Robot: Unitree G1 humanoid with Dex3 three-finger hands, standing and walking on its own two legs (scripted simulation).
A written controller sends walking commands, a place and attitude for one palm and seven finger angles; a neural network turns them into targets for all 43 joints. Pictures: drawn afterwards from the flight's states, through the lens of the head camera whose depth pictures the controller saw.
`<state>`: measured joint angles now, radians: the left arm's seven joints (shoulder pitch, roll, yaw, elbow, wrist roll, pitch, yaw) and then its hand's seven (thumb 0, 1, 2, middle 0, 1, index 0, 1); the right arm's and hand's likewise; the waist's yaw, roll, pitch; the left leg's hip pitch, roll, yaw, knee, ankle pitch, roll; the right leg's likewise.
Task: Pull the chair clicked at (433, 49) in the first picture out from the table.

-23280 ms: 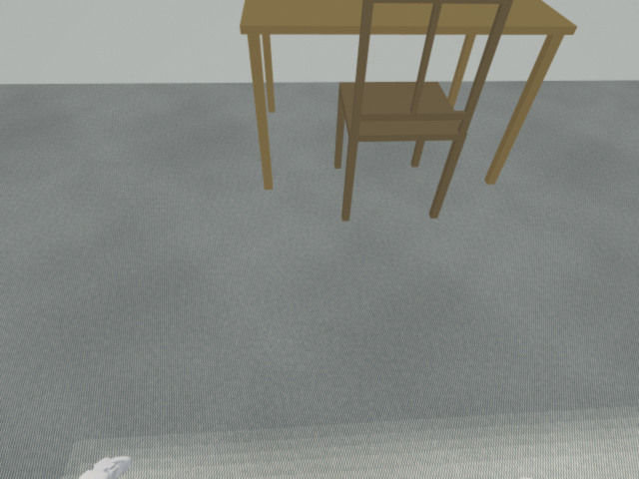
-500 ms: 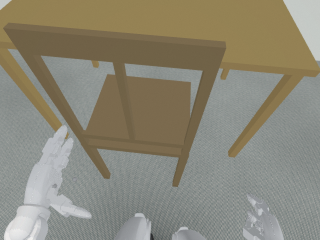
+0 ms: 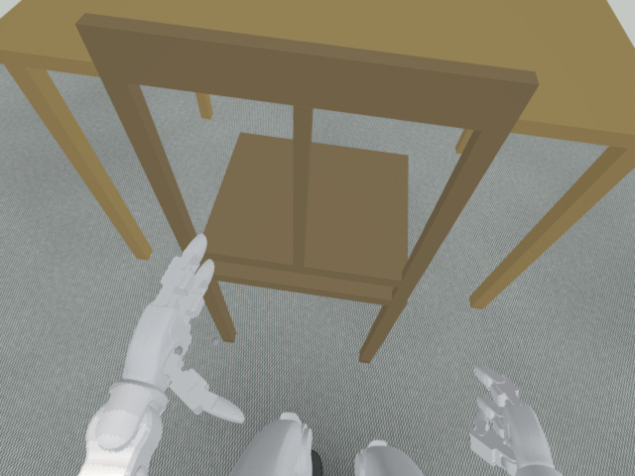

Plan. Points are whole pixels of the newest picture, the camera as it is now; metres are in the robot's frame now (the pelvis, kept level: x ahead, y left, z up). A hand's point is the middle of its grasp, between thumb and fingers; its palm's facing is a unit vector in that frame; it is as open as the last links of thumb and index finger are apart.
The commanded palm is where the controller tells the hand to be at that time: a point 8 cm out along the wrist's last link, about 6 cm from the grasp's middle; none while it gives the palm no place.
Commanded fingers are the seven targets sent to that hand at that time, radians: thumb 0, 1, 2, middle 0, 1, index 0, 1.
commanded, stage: aim the fingers beside a spindle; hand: left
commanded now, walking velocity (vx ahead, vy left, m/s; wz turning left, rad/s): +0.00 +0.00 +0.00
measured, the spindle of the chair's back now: (300, 202) +0.47 +0.06 +0.02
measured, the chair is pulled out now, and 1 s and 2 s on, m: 0.00 0.00 0.00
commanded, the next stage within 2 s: none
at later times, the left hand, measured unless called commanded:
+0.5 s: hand (252, 325) +0.29 +0.10 +0.02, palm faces -0.07 -1.00 -0.03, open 16.9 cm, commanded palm +0.27 +0.15 +0.02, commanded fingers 0.00 -0.50 0.30 -0.06 -0.08 -0.06 -0.08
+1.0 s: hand (272, 314) +0.31 +0.08 +0.00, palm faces -0.06 -1.00 -0.01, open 16.9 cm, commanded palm +0.30 +0.12 +0.00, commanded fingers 0.00 -0.50 0.30 -0.06 -0.08 -0.06 -0.08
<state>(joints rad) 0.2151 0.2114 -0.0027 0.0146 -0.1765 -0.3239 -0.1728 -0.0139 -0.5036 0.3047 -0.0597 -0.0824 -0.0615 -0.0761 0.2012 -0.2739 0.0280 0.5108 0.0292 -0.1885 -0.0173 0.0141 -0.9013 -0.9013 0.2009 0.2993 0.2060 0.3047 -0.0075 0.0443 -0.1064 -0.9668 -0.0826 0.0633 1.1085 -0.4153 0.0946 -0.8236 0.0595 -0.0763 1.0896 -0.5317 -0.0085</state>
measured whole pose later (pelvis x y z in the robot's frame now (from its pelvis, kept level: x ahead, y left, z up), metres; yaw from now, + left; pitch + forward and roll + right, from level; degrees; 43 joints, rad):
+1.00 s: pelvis -0.04 +0.00 -0.03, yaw -1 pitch +16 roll -6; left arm -0.17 0.12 -0.12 0.36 -0.05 -0.36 0.12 -0.01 -0.50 0.30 -0.06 -0.08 -0.06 -0.08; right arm 0.21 -0.27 0.03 0.53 0.02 0.03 0.04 0.01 -0.90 -0.90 0.20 0.30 0.20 0.30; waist -0.03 0.05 -0.11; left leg -1.12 -0.06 0.08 1.23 -0.41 0.09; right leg -0.98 0.07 -0.08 1.22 -0.53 -0.01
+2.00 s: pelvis +0.01 -0.05 -0.02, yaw +0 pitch +19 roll -4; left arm -0.03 0.14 -0.11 0.27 -0.07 -0.42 0.06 -0.01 -0.50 0.30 -0.06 -0.08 -0.07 -0.08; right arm 0.19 -0.25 0.04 0.51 0.01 0.00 0.05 0.01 -0.90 -0.90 0.20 0.30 0.20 0.30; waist -0.02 0.04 -0.14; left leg -1.10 -0.04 0.03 1.22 -0.46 0.10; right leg -0.96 0.10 -0.12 1.20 -0.58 -0.09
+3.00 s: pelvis +0.00 -0.04 -0.03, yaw -1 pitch +20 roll -4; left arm -0.06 0.14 -0.08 0.32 -0.08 -0.42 0.05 -0.01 -0.50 0.30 -0.06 -0.08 -0.06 -0.08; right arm 0.20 -0.26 0.03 0.50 0.02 0.00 0.06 0.01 -0.90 -0.90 0.20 0.30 0.20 0.30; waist -0.01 0.06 -0.15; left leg -1.13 -0.04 0.04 1.25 -0.46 0.11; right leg -0.98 0.10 -0.12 1.22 -0.59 -0.08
